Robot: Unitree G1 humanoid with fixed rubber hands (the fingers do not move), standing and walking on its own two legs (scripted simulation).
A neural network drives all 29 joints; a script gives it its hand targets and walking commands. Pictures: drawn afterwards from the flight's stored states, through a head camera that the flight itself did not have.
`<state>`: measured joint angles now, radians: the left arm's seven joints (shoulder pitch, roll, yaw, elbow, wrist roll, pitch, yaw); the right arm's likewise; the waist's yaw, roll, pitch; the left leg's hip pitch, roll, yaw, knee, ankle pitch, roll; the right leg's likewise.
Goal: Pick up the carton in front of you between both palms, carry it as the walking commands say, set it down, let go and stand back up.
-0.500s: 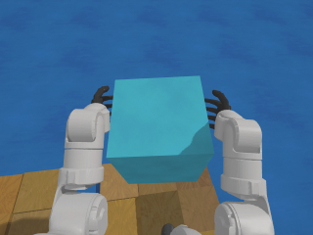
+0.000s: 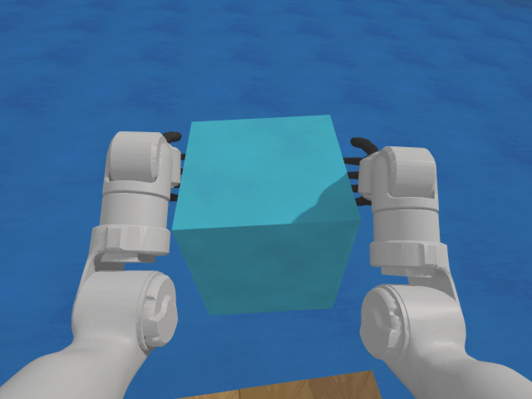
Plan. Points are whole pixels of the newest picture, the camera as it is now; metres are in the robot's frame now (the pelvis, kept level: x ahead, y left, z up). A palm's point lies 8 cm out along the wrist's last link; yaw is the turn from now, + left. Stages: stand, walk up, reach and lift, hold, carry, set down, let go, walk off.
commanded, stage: carry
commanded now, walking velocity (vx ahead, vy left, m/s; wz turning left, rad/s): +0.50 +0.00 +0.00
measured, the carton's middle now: (266, 220) +0.38 +0.01 +0.09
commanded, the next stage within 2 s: none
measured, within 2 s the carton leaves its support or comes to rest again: neither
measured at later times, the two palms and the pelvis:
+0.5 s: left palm (194, 110) +0.68 +0.16 +0.12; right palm (324, 120) +0.68 -0.13 +0.11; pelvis +0.30 +0.01 +0.00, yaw +1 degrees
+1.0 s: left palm (188, 66) +0.98 +0.23 +0.09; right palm (286, 75) +0.97 -0.06 +0.08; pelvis +0.61 +0.07 -0.03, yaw +1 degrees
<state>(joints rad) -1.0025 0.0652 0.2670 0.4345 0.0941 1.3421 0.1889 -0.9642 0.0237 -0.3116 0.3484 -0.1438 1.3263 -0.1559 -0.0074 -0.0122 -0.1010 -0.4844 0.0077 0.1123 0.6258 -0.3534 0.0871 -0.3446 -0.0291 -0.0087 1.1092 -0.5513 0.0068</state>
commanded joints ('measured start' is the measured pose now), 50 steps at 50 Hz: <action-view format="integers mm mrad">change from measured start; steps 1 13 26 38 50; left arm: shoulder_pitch -804 -677 -538 -514 -595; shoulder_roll -1216 -1312 -1262 -1225 -1317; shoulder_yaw -377 -511 -567 -614 -478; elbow -131 -310 -317 -299 -190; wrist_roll -487 -475 -480 -517 -506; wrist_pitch -23 -74 -147 -112 -135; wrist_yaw -305 -264 -328 -330 -325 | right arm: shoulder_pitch -762 -689 -647 -498 -719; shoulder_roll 1063 1197 1198 1080 1170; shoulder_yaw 392 558 688 644 582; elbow -74 -260 -315 -257 -289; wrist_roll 478 535 533 453 537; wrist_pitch -11 -60 -131 -95 -144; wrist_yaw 265 280 264 221 264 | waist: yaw -41 -50 91 101 -32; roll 137 135 -76 -81 97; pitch -400 -417 -483 -380 -448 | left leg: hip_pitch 664 684 -316 30 498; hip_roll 297 187 7 -25 276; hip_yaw -552 -207 -159 -8 -438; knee -222 -235 661 -152 -237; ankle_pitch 148 580 -95 594 188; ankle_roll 106 103 -48 -52 152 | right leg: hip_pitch -481 -431 652 334 -435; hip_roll -4 -10 -284 -96 -43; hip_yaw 26 -53 331 16 29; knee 246 -293 -637 -568 161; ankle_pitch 72 404 978 794 154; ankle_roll -18 -16 -279 -175 -23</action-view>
